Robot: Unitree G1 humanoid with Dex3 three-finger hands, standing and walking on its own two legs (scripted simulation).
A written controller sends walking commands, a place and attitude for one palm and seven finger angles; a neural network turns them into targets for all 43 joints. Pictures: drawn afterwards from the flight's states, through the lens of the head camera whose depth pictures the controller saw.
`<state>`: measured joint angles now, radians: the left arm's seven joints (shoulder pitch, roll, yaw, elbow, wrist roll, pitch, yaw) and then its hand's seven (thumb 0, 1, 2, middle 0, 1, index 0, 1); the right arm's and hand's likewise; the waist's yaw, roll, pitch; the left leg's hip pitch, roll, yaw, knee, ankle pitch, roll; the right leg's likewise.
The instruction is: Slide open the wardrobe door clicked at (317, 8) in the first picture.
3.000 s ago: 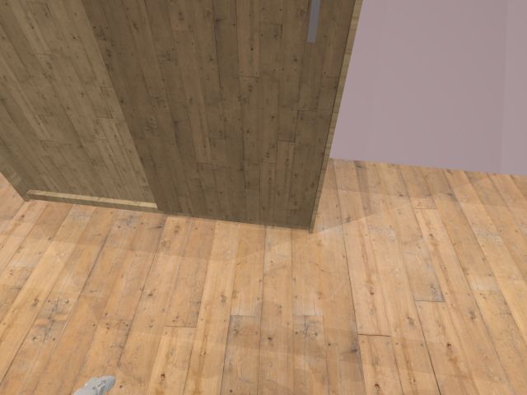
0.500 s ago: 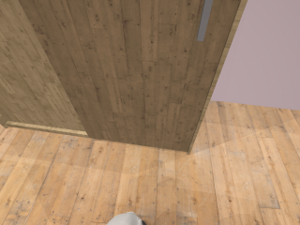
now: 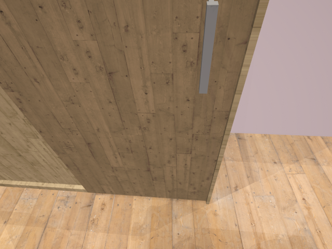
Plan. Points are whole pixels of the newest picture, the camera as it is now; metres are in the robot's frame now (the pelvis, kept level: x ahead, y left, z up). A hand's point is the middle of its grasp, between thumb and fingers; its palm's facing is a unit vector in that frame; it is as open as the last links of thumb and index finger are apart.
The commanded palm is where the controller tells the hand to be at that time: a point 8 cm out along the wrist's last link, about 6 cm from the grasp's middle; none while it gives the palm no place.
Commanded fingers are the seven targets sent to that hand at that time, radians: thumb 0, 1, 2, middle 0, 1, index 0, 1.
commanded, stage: come to a stop and stand still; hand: right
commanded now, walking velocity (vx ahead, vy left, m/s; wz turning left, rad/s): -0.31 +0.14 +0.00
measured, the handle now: (206, 49) +0.48 -0.08 +0.25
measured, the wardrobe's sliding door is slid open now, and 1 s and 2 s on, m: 0.00 0.00 0.00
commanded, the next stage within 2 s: look again from close up in 1.64 s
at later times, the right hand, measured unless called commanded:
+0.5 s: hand out of the picture +0.06 -0.11 -0.14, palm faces +0.04 +0.96 -0.28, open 7.4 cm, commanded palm none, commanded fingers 0.00 -0.90 -0.90 0.20 0.30 0.20 0.30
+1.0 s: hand out of the picture -0.04 -0.17 -0.17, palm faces +0.08 +0.98 -0.18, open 7.4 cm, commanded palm none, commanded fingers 0.00 -0.90 -0.90 0.20 0.30 0.20 0.30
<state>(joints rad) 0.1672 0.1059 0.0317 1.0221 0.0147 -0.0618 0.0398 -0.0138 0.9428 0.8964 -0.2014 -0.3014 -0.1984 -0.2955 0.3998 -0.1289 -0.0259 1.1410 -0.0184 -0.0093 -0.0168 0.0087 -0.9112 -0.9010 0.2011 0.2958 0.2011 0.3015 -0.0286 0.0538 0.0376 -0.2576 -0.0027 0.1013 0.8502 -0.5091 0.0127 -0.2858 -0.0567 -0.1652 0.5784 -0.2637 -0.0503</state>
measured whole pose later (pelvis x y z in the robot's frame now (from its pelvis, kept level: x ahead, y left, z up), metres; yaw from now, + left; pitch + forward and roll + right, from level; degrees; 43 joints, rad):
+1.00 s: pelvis -0.03 +0.01 +0.01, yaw -1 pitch +0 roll +0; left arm 0.28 0.14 0.01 1.06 0.02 0.01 0.04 0.01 0.92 0.90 -0.20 -0.30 -0.20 -0.30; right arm 0.29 -0.20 -0.04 1.08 -0.02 0.04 -0.02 0.01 -0.91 -0.90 0.20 0.30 0.20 0.30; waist -0.02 0.05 0.01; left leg -0.30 0.06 0.04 0.64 -0.35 -0.03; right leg -0.14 0.02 -0.05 0.41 -0.27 -0.04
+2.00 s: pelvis -0.03 +0.01 +0.01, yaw +0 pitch -1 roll -1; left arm 0.27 0.18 -0.01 1.09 0.01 -0.04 0.02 0.01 0.91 0.90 -0.20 -0.30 -0.20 -0.30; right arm 0.26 -0.16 0.02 1.10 -0.01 -0.02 -0.02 0.01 -0.91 -0.90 0.20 0.30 0.20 0.30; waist 0.00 -0.01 0.04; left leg -0.22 0.04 0.04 0.48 -0.25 -0.01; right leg -0.13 0.02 -0.07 0.42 -0.28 -0.03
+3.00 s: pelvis -0.03 +0.05 +0.01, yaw +0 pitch -1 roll +0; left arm 0.23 0.18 -0.01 1.13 0.01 -0.02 0.02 0.01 0.90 0.90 -0.20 -0.30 -0.20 -0.30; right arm 0.22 -0.20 0.01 1.10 -0.01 -0.02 -0.01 0.01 -0.91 -0.90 0.20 0.30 0.20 0.30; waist 0.00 0.01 0.05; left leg -0.18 -0.02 0.07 0.42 -0.23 0.05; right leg -0.11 -0.03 -0.04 0.38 -0.26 0.02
